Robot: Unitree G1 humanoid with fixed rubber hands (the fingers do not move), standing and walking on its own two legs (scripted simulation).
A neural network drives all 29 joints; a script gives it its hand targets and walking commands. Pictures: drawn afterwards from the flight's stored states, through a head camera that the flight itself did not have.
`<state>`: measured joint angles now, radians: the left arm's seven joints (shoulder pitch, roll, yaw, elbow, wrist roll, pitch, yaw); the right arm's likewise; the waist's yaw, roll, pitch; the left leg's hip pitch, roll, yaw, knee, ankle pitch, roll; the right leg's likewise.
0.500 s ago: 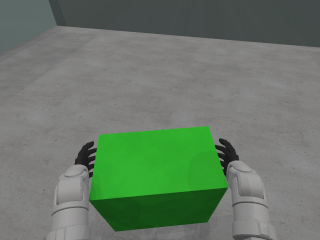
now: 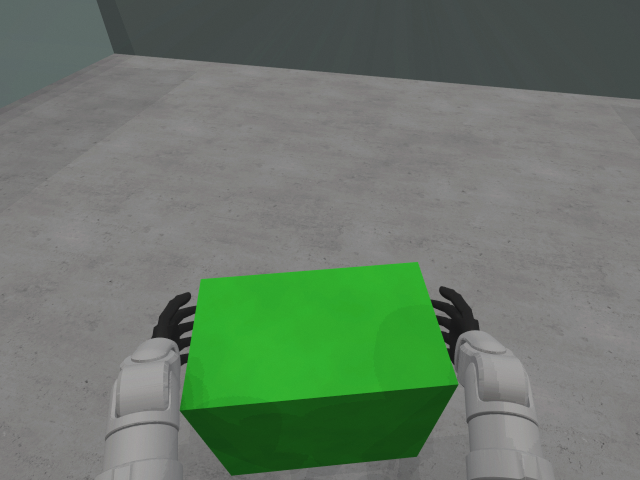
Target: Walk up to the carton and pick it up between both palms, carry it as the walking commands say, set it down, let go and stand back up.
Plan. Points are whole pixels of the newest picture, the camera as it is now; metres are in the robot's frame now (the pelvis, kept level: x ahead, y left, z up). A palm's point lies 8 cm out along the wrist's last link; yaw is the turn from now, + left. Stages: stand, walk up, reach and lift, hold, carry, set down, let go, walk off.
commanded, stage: hold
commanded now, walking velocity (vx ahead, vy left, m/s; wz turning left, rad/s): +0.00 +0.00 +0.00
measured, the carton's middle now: (318, 375) +0.29 +0.01 -0.04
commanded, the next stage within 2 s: carry in 0.06 s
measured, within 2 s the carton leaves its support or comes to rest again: neither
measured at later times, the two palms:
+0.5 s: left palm (53, 386) +0.22 +0.30 +0.07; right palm (390, 347) +0.26 -0.07 +0.08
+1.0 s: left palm out of the picture +0.05 +0.49 +0.05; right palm (204, 409) +0.19 +0.13 +0.08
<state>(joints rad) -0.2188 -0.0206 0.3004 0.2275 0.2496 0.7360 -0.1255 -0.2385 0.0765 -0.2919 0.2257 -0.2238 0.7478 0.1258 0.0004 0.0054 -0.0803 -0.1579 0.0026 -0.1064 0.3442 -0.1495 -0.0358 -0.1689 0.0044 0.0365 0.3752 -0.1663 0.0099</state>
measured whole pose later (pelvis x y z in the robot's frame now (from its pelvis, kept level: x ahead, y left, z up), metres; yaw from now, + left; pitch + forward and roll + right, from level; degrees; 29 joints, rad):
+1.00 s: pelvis -0.09 +0.22 -0.04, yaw +20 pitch +1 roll -2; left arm -0.03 -0.01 0.22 -0.37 0.02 1.23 0.00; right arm -0.06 0.07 -0.22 -0.40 -0.05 1.26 0.01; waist 0.00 -0.01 -0.17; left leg -0.52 0.02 -0.02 0.76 -0.25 0.01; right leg -0.40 -0.21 -0.08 0.90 -0.53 0.16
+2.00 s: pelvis -0.38 +0.44 -0.02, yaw +51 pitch +2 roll +0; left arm -0.02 -0.05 0.23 -0.40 0.01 1.16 -0.01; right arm -0.02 0.09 -0.23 -0.47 -0.05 1.19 0.02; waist 0.00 0.08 -0.14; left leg -0.60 -0.12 -0.02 1.05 -0.28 -0.04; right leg -0.37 -0.10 -0.12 0.61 -0.26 0.03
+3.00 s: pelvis -0.80 +0.50 -0.02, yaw +86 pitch +2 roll -4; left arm 0.00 -0.02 0.21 -0.45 0.01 1.17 -0.01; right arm 0.01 0.10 -0.22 -0.51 -0.05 1.18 0.02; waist 0.00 0.02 -0.08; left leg -0.49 -0.01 -0.10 0.66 -0.21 0.01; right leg -0.47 -0.15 -0.16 1.07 -0.52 0.14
